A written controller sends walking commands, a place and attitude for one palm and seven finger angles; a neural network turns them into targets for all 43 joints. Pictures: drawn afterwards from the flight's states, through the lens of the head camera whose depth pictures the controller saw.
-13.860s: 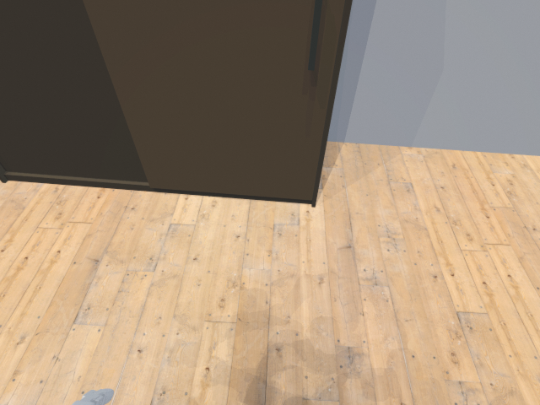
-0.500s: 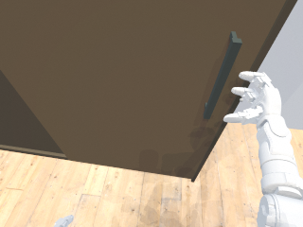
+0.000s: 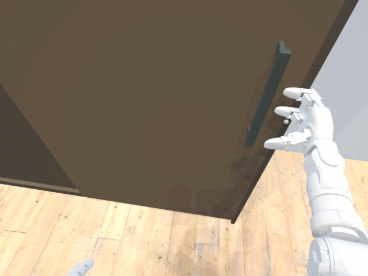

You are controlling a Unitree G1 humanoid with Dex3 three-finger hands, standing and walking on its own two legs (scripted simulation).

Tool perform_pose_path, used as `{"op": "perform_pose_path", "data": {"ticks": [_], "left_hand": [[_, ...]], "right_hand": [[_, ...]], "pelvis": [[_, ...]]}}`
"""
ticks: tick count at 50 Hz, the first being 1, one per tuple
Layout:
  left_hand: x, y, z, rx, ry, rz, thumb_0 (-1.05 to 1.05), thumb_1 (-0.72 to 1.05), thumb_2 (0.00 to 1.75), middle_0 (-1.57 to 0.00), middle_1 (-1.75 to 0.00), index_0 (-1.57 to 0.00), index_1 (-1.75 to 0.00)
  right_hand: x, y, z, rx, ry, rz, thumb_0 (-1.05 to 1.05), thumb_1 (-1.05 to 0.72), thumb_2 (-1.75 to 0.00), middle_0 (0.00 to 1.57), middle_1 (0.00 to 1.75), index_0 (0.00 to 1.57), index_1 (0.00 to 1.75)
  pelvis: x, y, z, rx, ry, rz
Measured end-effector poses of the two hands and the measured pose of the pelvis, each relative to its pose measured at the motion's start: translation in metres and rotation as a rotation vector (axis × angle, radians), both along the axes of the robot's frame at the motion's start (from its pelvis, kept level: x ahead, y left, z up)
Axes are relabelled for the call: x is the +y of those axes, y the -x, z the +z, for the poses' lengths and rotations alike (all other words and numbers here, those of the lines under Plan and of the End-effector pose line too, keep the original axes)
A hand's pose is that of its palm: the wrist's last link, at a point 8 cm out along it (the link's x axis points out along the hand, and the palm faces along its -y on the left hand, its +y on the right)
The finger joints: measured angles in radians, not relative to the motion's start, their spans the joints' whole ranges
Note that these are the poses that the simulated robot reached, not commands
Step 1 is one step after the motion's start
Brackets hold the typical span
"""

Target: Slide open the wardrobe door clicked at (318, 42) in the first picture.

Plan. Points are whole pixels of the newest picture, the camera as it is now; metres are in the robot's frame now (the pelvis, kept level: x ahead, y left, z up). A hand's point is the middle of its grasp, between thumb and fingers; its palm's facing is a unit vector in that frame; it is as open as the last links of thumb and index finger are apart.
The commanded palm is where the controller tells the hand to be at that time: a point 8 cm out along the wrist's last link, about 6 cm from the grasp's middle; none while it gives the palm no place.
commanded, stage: feel for the door with the fingertips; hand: right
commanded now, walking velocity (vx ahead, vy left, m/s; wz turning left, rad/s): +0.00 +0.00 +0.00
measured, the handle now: (263, 100) +0.50 -0.12 +0.13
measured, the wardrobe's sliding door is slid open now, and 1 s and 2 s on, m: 0.00 0.00 0.00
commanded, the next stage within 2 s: slide the fingers in behind the handle in 0.70 s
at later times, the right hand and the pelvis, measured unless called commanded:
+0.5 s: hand (273, 118) +0.43 -0.14 +0.14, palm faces +0.04 +1.00 +0.00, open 14.0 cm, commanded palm +0.41 -0.19 +0.14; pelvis -0.01 +0.01 +0.00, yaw -1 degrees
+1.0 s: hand (273, 112) +0.46 -0.14 +0.14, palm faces +0.03 +1.00 +0.01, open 13.8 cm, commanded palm +0.42 -0.20 +0.14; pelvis +0.00 +0.01 +0.00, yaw +0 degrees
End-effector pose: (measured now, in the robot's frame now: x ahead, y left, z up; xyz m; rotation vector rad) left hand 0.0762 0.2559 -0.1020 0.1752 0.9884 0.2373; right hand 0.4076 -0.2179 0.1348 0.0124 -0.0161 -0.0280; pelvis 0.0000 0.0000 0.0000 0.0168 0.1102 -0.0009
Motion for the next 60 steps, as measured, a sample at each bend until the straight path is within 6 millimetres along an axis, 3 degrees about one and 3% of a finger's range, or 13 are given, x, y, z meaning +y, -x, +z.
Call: {"op": "perform_pose_path", "data": {"ticks": [14, 25, 35, 44, 60], "left_hand": [[0.003, 0.001, -0.002, -0.015, 0.015, -0.01, 0.01, 0.91, 0.9, -0.21, -0.3, -0.2, -0.3], [0.008, 0.004, -0.004, -0.006, 0.009, -0.013, 0.01, 0.91, 0.9, -0.21, -0.3, -0.2, -0.3], [0.016, 0.027, -0.008, 0.072, -0.005, 0.02, 0.01, 0.91, 0.9, -0.21, -0.3, -0.2, -0.3], [0.016, 0.042, -0.011, 0.134, -0.005, 0.045, 0.01, 0.91, 0.9, -0.2, -0.3, -0.2, -0.3], [0.002, 0.014, -0.007, 0.038, 0.023, 0.021, 0.01, 0.91, 0.9, -0.2, -0.3, -0.2, -0.3]], "right_hand": [[0.029, 0.008, 0.002, -0.014, 0.007, 0.002, -0.01, 0.51, -0.3, 0.3, 1.2, 0.3, 1.2], [0.028, -0.001, 0.005, -0.002, 0.013, -0.013, -0.01, 0.51, -0.3, 0.3, 1.2, 0.3, 1.2], [0.026, -0.023, 0.002, 0.012, 0.004, -0.006, -0.01, 0.51, -0.3, 0.3, 1.2, 0.3, 1.2], [0.022, -0.026, 0.0, -0.008, 0.007, -0.002, -0.01, 0.5, -0.3, 0.35, 1.25, 0.35, 1.22], [0.032, -0.014, 0.0, -0.023, 0.007, 0.009, -0.01, 0.5, -0.3, 0.31, 1.21, 0.31, 1.2]], "pelvis": [[0.005, 0.004, 0.0, -0.014, 0.003, -0.002], [0.01, 0.008, 0.0, -0.014, 0.004, -0.009], [0.011, 0.005, -0.002, 0.021, 0.004, -0.003], [0.008, 0.0, -0.003, 0.031, 0.002, -0.001], [0.002, -0.002, -0.002, 0.017, 0.001, 0.008]]}}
